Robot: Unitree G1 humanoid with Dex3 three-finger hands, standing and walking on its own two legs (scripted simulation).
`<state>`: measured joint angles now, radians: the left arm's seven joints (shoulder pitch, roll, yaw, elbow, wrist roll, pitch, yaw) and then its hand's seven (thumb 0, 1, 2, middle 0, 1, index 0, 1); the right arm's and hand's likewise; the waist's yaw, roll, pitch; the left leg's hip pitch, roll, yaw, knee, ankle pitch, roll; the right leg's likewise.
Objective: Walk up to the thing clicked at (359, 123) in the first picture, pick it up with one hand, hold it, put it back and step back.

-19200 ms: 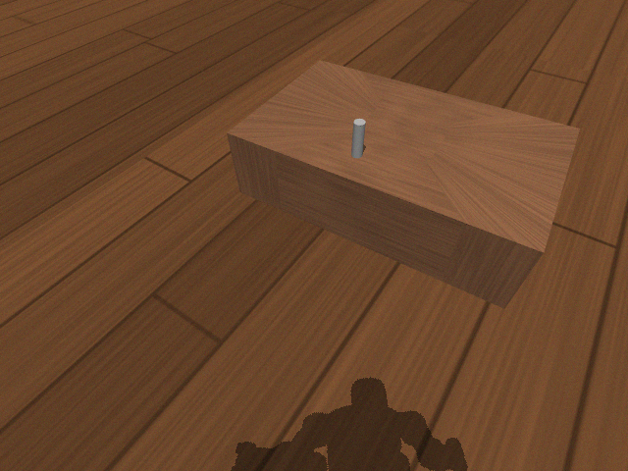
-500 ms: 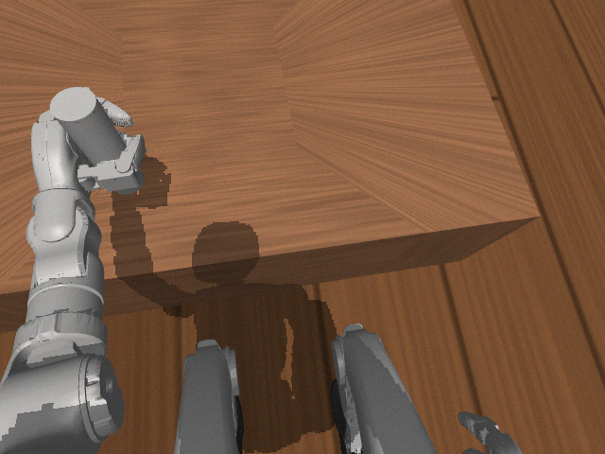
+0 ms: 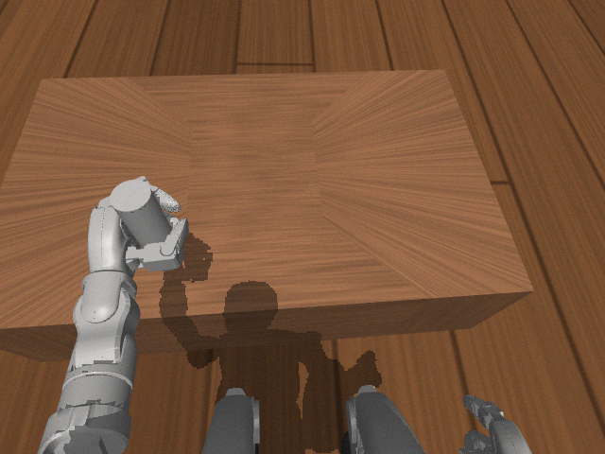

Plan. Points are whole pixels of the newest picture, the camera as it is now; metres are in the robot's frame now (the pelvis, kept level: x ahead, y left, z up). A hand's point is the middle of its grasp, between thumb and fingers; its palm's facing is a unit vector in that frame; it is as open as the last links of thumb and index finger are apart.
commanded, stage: lift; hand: left
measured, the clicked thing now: (152, 230) +0.40 +0.19 +0.04
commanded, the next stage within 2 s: hold in 0.88 s
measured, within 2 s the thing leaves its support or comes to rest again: neither
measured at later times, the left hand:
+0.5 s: hand (155, 226) +0.38 +0.17 +0.08, palm faces +0.06 -1.00 -0.03, open 5.7 cm
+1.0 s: hand (148, 224) +0.37 +0.17 +0.11, palm faces +0.05 -1.00 -0.02, open 5.7 cm
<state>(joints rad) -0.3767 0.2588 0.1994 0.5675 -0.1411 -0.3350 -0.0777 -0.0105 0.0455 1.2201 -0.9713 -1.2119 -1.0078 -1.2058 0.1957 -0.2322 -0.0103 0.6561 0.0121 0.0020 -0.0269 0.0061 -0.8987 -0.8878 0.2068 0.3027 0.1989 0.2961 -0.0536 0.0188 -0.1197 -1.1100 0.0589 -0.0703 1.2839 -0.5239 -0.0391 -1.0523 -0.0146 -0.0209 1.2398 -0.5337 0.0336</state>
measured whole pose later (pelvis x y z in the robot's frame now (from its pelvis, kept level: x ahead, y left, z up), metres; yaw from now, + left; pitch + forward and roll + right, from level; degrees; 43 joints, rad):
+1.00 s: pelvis +0.02 +0.00 +0.07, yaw +0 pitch +9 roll -1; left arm -0.18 0.21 0.16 0.48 -0.17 -0.35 -0.11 -0.01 0.04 1.22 -0.97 -1.21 -1.01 -1.20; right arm 0.22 -0.22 -0.01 0.65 0.01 0.01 -0.04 0.01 -0.90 -0.89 0.21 0.30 0.20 0.30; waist -0.03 0.01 -0.04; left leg -0.67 0.06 -0.03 0.94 -0.43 -0.04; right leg -0.63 -0.02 -0.01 0.91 -0.44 0.03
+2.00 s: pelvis +0.03 -0.01 +0.08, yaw +0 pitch +6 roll -1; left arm -0.16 0.20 0.15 0.47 -0.18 -0.34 -0.14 -0.01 0.04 1.22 -0.97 -1.22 -1.01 -1.21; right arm 0.22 -0.22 -0.01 0.66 0.02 0.00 -0.05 0.01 -0.90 -0.89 0.21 0.30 0.20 0.30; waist -0.02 0.01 -0.02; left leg -0.54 0.06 -0.02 0.83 -0.40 -0.04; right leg -0.51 -0.02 0.00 0.81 -0.41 0.03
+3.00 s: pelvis +0.03 -0.01 +0.08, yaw +1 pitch +6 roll -1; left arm -0.17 0.20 0.16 0.49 -0.18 -0.35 -0.14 -0.01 0.05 1.22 -0.97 -1.22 -1.00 -1.21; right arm 0.22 -0.23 -0.01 0.67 0.01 0.00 -0.05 0.01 -0.91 -0.89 0.21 0.30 0.20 0.30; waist -0.02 0.01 -0.02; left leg -0.54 0.06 -0.03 0.83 -0.38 -0.04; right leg -0.51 -0.02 -0.01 0.81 -0.40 0.03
